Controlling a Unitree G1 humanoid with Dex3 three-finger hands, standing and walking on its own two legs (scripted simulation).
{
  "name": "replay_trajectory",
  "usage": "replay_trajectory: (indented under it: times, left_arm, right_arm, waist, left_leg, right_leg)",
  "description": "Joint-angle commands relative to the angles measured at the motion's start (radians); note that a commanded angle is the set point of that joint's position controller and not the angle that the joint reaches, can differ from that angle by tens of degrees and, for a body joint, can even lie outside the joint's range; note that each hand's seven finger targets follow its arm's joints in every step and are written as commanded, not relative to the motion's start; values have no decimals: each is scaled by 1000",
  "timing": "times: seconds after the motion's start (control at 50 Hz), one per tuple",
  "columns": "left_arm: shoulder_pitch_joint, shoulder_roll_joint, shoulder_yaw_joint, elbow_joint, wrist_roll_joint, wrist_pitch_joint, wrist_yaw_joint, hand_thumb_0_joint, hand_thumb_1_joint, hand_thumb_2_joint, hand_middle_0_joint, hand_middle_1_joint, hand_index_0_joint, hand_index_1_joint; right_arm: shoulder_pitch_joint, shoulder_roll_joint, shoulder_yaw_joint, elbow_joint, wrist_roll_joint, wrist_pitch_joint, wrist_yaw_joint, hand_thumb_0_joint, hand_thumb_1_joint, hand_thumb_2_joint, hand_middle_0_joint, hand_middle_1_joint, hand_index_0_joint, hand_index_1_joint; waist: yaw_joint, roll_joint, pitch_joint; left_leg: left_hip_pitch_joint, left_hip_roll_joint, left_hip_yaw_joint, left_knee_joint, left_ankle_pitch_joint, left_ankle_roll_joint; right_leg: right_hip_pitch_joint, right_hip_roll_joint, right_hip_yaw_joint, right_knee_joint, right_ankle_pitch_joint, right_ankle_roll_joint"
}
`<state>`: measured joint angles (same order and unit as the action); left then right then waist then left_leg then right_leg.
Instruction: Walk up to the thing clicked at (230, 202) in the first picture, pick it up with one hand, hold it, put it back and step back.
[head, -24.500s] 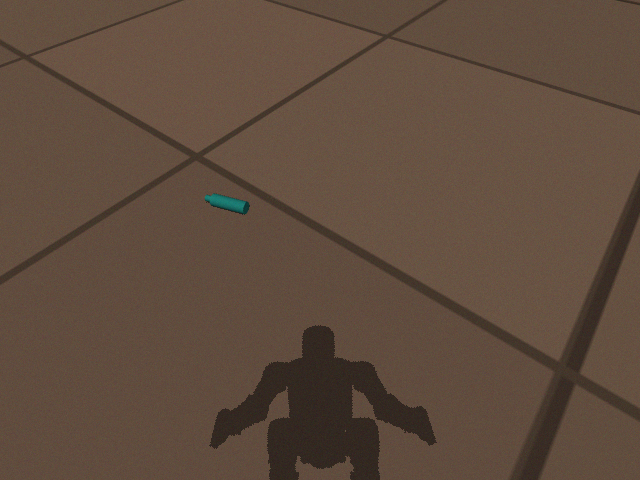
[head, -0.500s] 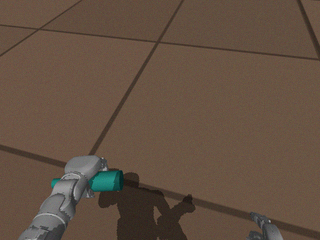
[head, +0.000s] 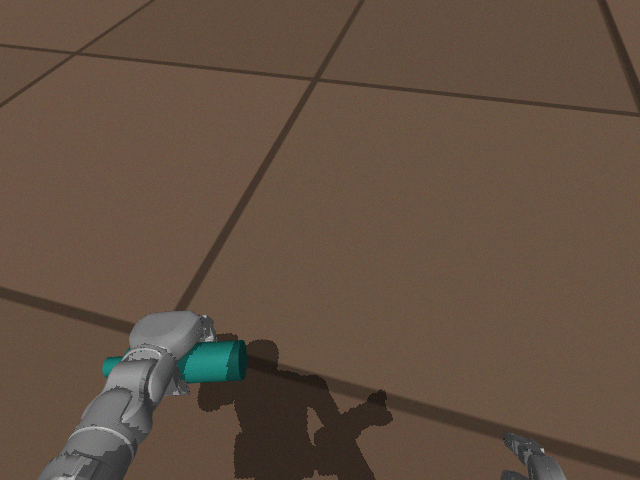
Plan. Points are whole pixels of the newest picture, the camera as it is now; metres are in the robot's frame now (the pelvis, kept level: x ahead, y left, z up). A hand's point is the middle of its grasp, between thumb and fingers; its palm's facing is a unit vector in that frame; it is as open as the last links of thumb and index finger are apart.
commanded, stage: crouch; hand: left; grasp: from above
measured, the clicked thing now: (175, 363) +0.30 +0.23 -0.08
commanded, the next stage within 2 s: lower in 1.96 s
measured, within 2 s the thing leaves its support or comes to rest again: neither
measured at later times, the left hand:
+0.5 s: hand (195, 390) +0.30 +0.23 -0.17, palm faces -0.46 +0.05 -0.88, open 8.7 cm
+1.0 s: hand (225, 408) +0.35 +0.24 -0.42, palm faces -0.50 +0.02 -0.87, open 8.7 cm
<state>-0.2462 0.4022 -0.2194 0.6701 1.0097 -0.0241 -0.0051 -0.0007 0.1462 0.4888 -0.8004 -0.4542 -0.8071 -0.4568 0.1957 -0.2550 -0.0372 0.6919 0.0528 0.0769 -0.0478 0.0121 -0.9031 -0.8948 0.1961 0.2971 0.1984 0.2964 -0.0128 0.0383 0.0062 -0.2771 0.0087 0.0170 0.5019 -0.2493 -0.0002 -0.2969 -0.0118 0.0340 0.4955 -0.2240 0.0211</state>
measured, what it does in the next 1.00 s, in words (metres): lowers itself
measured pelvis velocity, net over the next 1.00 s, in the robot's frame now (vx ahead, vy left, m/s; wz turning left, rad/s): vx -0.07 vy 0.01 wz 0.00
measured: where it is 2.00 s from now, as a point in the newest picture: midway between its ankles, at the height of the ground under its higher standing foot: outside the picture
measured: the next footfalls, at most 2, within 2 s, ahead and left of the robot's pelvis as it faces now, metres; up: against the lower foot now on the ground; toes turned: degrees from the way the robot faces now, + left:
none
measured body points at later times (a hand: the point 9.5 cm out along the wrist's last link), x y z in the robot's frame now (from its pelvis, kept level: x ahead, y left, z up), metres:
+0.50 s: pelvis -0.02 +0.00 -0.06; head +0.07 +0.02 +0.38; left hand +0.32 +0.23 -0.12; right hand +0.09 -0.28 -0.17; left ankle +0.01 +0.12 -0.74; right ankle +0.02 -0.13 -0.74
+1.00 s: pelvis -0.07 +0.01 -0.26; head +0.14 +0.03 +0.14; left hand +0.37 +0.24 -0.37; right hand -0.02 -0.27 -0.39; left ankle +0.01 +0.12 -0.74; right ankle +0.02 -0.13 -0.74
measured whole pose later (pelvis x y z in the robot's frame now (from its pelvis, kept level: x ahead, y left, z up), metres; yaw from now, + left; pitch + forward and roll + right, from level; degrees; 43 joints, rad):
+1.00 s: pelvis -0.07 +0.01 -0.26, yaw +0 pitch +36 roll -4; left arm -0.73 0.51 -0.02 1.24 1.22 -0.14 0.34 0.00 0.16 0.44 -0.80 -0.45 -0.81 -0.45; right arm 0.23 -0.23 -0.03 0.74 -0.07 -0.03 0.02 0.01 -0.90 -0.89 0.20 0.30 0.20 0.30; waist -0.18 0.04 -0.18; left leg -1.82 -0.01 -0.05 1.82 -0.63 0.01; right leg -1.80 -0.01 -0.01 1.77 -0.60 0.04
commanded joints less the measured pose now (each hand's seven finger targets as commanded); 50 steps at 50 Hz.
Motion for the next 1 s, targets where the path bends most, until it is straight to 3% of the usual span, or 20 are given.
replay_trajectory:
  times: [0.0, 0.04, 0.06, 0.12, 0.22, 0.36, 0.4, 0.44, 0.52, 0.58, 0.62, 0.66, 0.7, 0.74, 0.78, 0.84, 0.86, 0.92, 0.96, 0.98]
  left_arm:
    - [-366, 227, 120, -241, -6, -15, 29, 0, 653, 675, -1006, -566, -1027, -550]
    - [-322, 198, 103, -223, -6, -21, 24, 0, 689, 735, -1061, -560, -1062, -561]
    - [-305, 223, 136, -203, -6, -25, 29, 0, 693, 736, -1053, -584, -1060, -580]
    - [-281, 199, 126, -158, 11, -40, 51, 0, 732, 752, -1091, -575, -1093, -576]
    - [-353, 196, 141, -75, 56, -81, 148, 0, 728, 780, -1099, -573, -1095, -580]
    - [-525, 159, 115, 90, 152, -104, 305, 0, 725, 726, -1066, -610, -1081, -597]
    - [-531, 184, 138, 140, 184, -106, 347, 0, 670, 700, -1028, -594, -1042, -582]
    - [-569, 151, 123, 188, 197, -105, 382, 0, 662, 697, -1018, -603, -1034, -588]
    - [-677, 211, 157, 247, 211, -89, 432, 0, 652, 630, -997, -583, -1022, -559]
    - [-692, 199, 160, 301, 195, -72, 445, 0, 680, 604, -1013, -562, -1040, -536]
    - [-703, 250, 195, 317, 192, -60, 448, 0, 671, 637, -1023, -549, -1039, -535]
    - [-741, 259, 194, 313, 193, -52, 443, 0, 692, 659, -1051, -551, -1063, -541]
    - [-689, 291, 225, 379, 194, -39, 436, 0, 688, 664, -1040, -563, -1054, -550]
    - [-780, 321, 229, 326, 191, -44, 424, 0, 692, 677, -1052, -564, -1063, -555]
    - [-766, 345, 246, 387, 199, -46, 414, 0, 690, 675, -1055, -557, -1066, -550]
    - [-817, 354, 253, 386, 192, -73, 402, 0, 702, 705, -1062, -570, -1071, -563]
    - [-846, 341, 244, 376, 190, -87, 397, 0, 697, 717, -1059, -570, -1068, -562]
    - [-886, 383, 263, 366, 199, -121, 402, 0, 707, 716, -1078, -547, -1083, -545]
    - [-911, 368, 264, 361, 196, -141, 413, 0, 723, 732, -1076, -569, -1087, -560]
    - [-930, 390, 274, 361, 206, -148, 423, 0, 714, 735, -1071, -566, -1080, -559]
  right_arm:
    - [-80, -135, -44, -141, -3, -41, -13, 0, -880, -895, 200, 300, 201, 300]
    - [-83, -133, -41, -148, -2, -39, -13, 0, -886, -897, 200, 300, 200, 300]
    - [-80, -136, -43, -142, -3, -38, -15, 0, -887, -897, 200, 300, 200, 300]
    - [-71, -134, -42, -140, -4, -31, -13, 0, -887, -897, 200, 300, 200, 300]
    - [-42, -137, -52, -116, -22, -21, -4, 0, -887, -897, 200, 300, 200, 300]
    - [28, -152, -80, -54, -51, -33, 28, 0, -891, -896, 199, 299, 199, 299]
    - [59, -162, -90, -46, -60, -37, 35, 0, -890, -895, 199, 299, 199, 299]
    - [76, -164, -95, -46, -66, -42, 39, 0, -891, -895, 199, 299, 200, 299]
    - [106, -176, -98, -31, -79, -57, 30, 0, -893, -896, 199, 299, 200, 299]
    - [119, -181, -99, -19, -91, -73, 22, 0, -892, -895, 199, 299, 200, 299]
    - [128, -188, -103, -17, -93, -81, 17, 0, -890, -895, 200, 299, 200, 299]
    - [136, -184, -101, -21, -99, -86, 15, 0, -892, -896, 199, 299, 200, 299]
    - [137, -189, -96, -14, -104, -93, 14, 0, -891, -895, 200, 299, 200, 299]
    - [136, -189, -97, -22, -107, -101, 16, 0, -894, -897, 199, 299, 200, 299]
    - [145, -196, -93, -22, -111, -103, 20, 0, -895, -898, 199, 299, 200, 299]
    - [146, -208, -91, -19, -117, -119, 29, 0, -893, -897, 200, 299, 200, 299]
    - [147, -208, -88, -20, -120, -124, 35, 0, -891, -896, 200, 299, 200, 299]
    - [160, -214, -81, -8, -123, -134, 46, 0, -893, -898, 200, 299, 200, 299]
    - [177, -216, -71, 3, -131, -144, 57, 0, -890, -896, 200, 299, 200, 299]
    - [180, -221, -68, 13, -136, -147, 60, 0, -890, -896, 200, 299, 200, 299]
  waist:
    - [12, 6, -299]
    - [4, -26, -267]
    - [13, -25, -262]
    - [-2, -44, -222]
    - [-23, -38, -243]
    - [-71, -3, -378]
    - [-66, 15, -441]
    - [-81, 26, -483]
    - [-87, 79, -592]
    - [-98, 76, -663]
    - [-89, 85, -718]
    - [-103, 86, -764]
    - [-94, 75, -739]
    - [-100, 117, -820]
    - [-117, 97, -772]
    - [-130, 132, -788]
    - [-150, 156, -785]
    - [-154, 164, -824]
    - [-176, 161, -857]
    - [-169, 187, -890]
  left_leg:
    - [139, -27, 6, -53, 214, 8]
    - [127, -26, 3, -57, 198, 10]
    - [112, -29, 5, -55, 186, 11]
    - [90, -30, 6, -48, 173, 11]
    - [22, -29, 2, 30, 166, 7]
    - [-195, -23, -6, 303, 102, -5]
    - [-281, -20, -5, 397, 82, -1]
    - [-360, -17, -9, 480, 58, 3]
    - [-497, -16, -24, 613, 15, 2]
    - [-599, -13, -42, 714, 20, 9]
    - [-669, -14, -47, 773, 3, 13]
    - [-765, -20, -40, 832, -38, 16]
    - [-839, -21, -51, 865, -81, 12]
    - [-849, -21, -54, 911, -103, 10]
    - [-928, -22, -65, 940, -180, 8]
    - [-970, -22, -89, 984, -281, 5]
    - [-976, -18, -109, 989, -308, 0]
    - [-1025, -23, -107, 1045, -354, 5]
    - [-1037, -23, -109, 1091, -321, 5]
    - [-1032, -25, -103, 1118, -284, 2]
  right_leg:
    - [84, 30, -32, -66, 165, -30]
    - [75, 32, -33, -71, 146, -29]
    - [78, 32, -32, -73, 133, -28]
    - [50, 31, -31, -67, 123, -29]
    - [-49, 26, -34, 1, 122, -29]
    - [-320, 21, -38, 245, 79, -31]
    - [-410, 22, -38, 336, 58, -38]
    - [-510, 27, -44, 420, 36, -42]
    - [-674, 33, -57, 573, -17, -48]
    - [-784, 35, -68, 686, -26, -55]
    - [-829, 35, -68, 754, -38, -57]
    - [-855, 29, -66, 808, -56, -55]
    - [-919, 25, -71, 859, -103, -56]
    - [-978, 23, -74, 907, -127, -56]
    - [-1044, 19, -81, 945, -192, -57]
    - [-1171, 15, -90, 1009, -278, -60]
    - [-1218, 11, -95, 1034, -297, -59]
    - [-1260, 13, -102, 1080, -327, -58]
    - [-1283, 5, -104, 1113, -302, -54]
    - [-1304, 7, -104, 1138, -281, -58]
